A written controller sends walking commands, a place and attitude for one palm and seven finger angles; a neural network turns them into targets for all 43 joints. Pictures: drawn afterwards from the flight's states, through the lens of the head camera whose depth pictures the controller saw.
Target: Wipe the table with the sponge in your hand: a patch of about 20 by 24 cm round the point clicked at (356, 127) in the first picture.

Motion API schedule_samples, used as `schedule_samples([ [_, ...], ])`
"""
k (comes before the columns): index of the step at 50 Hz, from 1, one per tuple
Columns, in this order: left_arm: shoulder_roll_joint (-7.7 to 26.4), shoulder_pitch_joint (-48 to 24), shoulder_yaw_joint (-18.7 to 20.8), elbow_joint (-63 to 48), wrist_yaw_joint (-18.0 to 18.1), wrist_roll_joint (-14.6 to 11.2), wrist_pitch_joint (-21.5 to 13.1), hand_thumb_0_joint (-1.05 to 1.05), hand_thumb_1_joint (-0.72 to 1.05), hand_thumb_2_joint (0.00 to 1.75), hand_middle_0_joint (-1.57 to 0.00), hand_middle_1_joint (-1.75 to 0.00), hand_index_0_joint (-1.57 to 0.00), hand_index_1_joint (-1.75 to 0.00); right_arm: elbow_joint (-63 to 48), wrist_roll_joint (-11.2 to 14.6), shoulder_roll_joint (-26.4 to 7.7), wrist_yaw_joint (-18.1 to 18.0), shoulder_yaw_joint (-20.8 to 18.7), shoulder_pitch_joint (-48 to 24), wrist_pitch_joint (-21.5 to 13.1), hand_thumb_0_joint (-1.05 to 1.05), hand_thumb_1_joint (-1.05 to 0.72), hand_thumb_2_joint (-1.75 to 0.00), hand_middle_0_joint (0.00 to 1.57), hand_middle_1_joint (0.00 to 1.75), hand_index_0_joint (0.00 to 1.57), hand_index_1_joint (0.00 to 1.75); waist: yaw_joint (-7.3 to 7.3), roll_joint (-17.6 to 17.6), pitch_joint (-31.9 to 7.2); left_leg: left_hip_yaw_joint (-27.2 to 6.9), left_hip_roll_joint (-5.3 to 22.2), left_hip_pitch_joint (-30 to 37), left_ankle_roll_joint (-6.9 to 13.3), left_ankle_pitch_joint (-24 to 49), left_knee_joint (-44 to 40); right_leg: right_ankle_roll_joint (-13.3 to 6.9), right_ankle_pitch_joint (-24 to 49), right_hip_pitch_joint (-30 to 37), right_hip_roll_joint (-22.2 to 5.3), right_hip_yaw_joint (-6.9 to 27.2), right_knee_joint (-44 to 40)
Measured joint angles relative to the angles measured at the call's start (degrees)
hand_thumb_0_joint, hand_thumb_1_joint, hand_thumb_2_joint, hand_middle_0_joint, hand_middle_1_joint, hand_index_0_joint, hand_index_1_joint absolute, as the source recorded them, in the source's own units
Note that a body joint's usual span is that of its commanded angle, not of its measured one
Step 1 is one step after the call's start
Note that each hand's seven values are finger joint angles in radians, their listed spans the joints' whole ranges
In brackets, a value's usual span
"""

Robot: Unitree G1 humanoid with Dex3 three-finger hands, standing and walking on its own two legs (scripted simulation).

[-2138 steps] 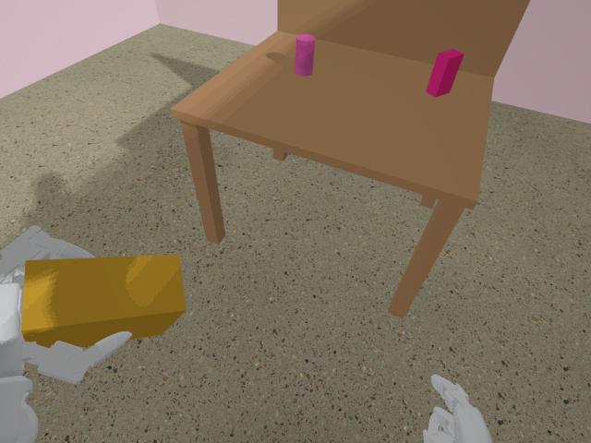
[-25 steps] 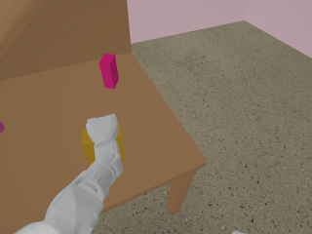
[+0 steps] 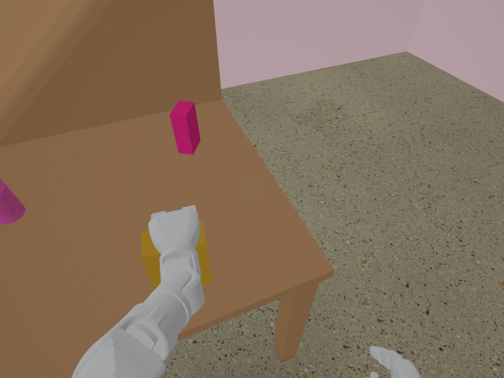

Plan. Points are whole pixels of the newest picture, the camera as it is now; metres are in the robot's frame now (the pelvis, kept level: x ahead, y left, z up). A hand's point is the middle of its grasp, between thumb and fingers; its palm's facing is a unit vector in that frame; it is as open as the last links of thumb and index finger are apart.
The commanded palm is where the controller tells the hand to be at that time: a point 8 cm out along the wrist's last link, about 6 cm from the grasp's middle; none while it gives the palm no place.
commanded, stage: wipe back along the third lane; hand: left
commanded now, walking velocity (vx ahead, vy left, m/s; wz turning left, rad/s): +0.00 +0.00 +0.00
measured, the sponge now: (180, 265) +0.35 +0.17 -0.07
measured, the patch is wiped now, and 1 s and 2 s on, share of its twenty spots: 1.00 1.00 1.00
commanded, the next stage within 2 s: slide back across to the middle lane in 0.14 s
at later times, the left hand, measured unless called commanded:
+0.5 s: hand (176, 251) +0.34 +0.17 -0.01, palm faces -0.07 -0.07 -1.00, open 10.3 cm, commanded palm +0.30 +0.17 +0.04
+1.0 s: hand (141, 271) +0.30 +0.22 -0.01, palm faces -0.09 -0.09 -0.99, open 10.2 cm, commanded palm +0.27 +0.22 +0.03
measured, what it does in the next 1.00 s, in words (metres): stands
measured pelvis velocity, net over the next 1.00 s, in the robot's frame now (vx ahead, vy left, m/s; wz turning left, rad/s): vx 0.00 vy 0.00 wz -0.01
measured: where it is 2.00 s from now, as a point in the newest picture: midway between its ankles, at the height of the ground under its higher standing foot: outside the picture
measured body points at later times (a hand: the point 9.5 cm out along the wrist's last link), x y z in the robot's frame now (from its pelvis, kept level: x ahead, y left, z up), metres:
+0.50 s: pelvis +0.01 -0.01 +0.00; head +0.00 -0.02 +0.45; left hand +0.34 +0.17 +0.04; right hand +0.18 -0.24 -0.11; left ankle +0.01 +0.11 -0.73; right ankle -0.01 -0.06 -0.73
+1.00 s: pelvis +0.00 +0.00 +0.00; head -0.02 -0.02 +0.45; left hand +0.30 +0.22 +0.05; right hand +0.20 -0.24 -0.09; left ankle +0.01 +0.11 -0.73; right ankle -0.01 -0.06 -0.73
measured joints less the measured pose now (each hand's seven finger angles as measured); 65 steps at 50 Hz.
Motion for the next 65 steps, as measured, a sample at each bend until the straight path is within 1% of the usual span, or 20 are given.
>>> schedule_samples([
  [7, -0.1, 1.4, -1.2, -2.3, -1.2, 0.5, 0.9, 0.00, -0.49, 1.05, -0.66, -1.40, -0.67, -1.40, -0.7, 0.2, -0.1, -0.1, 0.2, -1.2, 0.7, 0.00, -0.90, -0.90, 0.20, 0.30, 0.20, 0.30, 0.32, -0.1, 0.4, -0.3, -0.1, 0.9, -0.2, -0.2, -0.1, -0.2, -0.4, 0.9, -0.1, -0.3, 0.1],
  [13, 0.1, 1.6, -1.1, -2.8, -2.0, 0.6, 0.8, 0.00, -0.49, 1.05, -0.67, -1.39, -0.68, -1.40, -1.0, 0.2, -0.1, -0.3, 0.3, -1.5, 0.9, 0.00, -0.90, -0.90, 0.20, 0.30, 0.20, 0.30, 0.41, -0.1, 0.5, -0.4, -0.1, 0.8, -0.3, -0.3, 0.1, -0.3, -0.6, 0.7, -0.1, -0.3, 0.5],
  [16, 0.6, 2.2, -0.2, -3.8, -2.5, 0.8, 0.3, 0.00, -0.49, 1.05, -0.67, -1.39, -0.68, -1.39, -1.0, 0.1, 0.0, -0.6, 0.4, -1.4, 1.1, 0.00, -0.90, -0.90, 0.20, 0.30, 0.20, 0.30, 0.37, 0.0, 0.6, -0.2, 0.0, 1.0, -0.3, -0.3, 0.0, -0.4, -0.7, 0.8, 0.0, -0.2, 0.4],
  [20, 1.7, 5.1, 1.1, -7.6, -3.1, 0.8, -0.3, 0.00, -0.49, 1.05, -0.68, -1.38, -0.69, -1.39, -1.3, 0.2, 0.0, -0.8, 0.4, -0.8, 1.3, 0.01, -0.90, -0.90, 0.20, 0.30, 0.20, 0.30, 0.27, 0.2, 0.8, 0.3, 0.1, 2.2, -0.3, -0.3, -0.8, -0.4, -0.5, 1.7, 0.1, 0.4, -0.1],
  [31, 4.5, 13.4, 3.2, -17.4, -6.5, 1.7, 0.1, 0.00, -0.50, 1.05, -0.69, -1.37, -0.70, -1.37, -2.2, 0.9, -1.1, -1.5, 0.6, -0.6, 0.9, 0.01, -0.90, -0.90, 0.20, 0.30, 0.20, 0.30, 0.25, 0.6, 1.8, 1.1, 0.2, 6.4, -0.3, 0.2, -3.3, -0.4, 0.1, 5.5, 0.3, 1.4, -2.1],
  [37, 6.6, 16.3, 4.6, -20.2, -8.1, 2.0, -1.1, 0.00, -0.50, 1.05, -0.69, -1.37, -0.70, -1.37, -2.9, 1.1, -1.7, -2.1, 0.5, -1.3, -0.2, 0.01, -0.90, -0.90, 0.20, 0.30, 0.20, 0.30, 0.67, 0.6, 2.2, 1.1, 0.2, 7.3, -0.2, 0.4, -3.6, -0.4, 0.2, 6.4, 0.3, 1.4, -2.4],
  [45, 8.3, 18.3, 6.6, -21.9, -9.4, 2.7, -4.4, 0.00, -0.50, 1.05, -0.70, -1.36, -0.71, -1.36, -3.6, 1.0, -1.8, -2.7, 0.5, -1.9, -1.6, 0.01, -0.90, -0.90, 0.20, 0.30, 0.20, 0.30, 1.27, 0.6, 2.6, 0.8, 0.0, 7.1, -0.2, 0.6, -3.2, -0.4, 0.3, 6.3, 0.1, 1.1, -1.9],
  [53, 9.2, 17.5, 8.2, -20.9, -9.5, 3.2, -6.7, 0.00, -0.51, 1.05, -0.70, -1.35, -0.71, -1.36, -3.2, 0.9, -1.3, -3.2, 0.8, -1.3, -2.6, 0.01, -0.90, -0.90, 0.20, 0.30, 0.20, 0.30, 1.25, 0.7, 3.0, 0.5, -0.1, 5.9, -0.1, 0.7, -2.3, -0.2, 0.3, 5.3, -0.1, 0.6, -1.1],
  [59, 10.5, 11.8, 9.6, -15.2, -9.7, 4.0, -8.3, 0.00, -0.52, 1.05, -0.71, -1.34, -0.72, -1.34, -2.2, 0.8, -1.1, -4.0, 1.3, -0.3, -3.1, 0.01, -0.90, -0.90, 0.20, 0.30, 0.20, 0.30, 0.59, 0.4, 3.2, -0.1, -0.3, 3.0, 0.0, 0.7, -0.7, -0.2, 0.1, 2.6, -0.3, -0.1, 0.3],
  [65, 12.1, 7.3, 11.2, -10.0, -9.3, 4.0, -10.0, 0.00, -0.52, 1.05, -0.72, -1.33, -0.73, -1.34, -1.7, 0.7, -1.3, -3.9, 0.9, 1.8, -3.3, 0.01, -0.90, -0.90, 0.20, 0.30, 0.20, 0.30, -0.38, 0.7, 2.5, -0.1, -0.1, -0.6, 0.0, 0.2, 1.2, -0.2, -0.1, -0.8, -0.1, -0.2, 1.8],
])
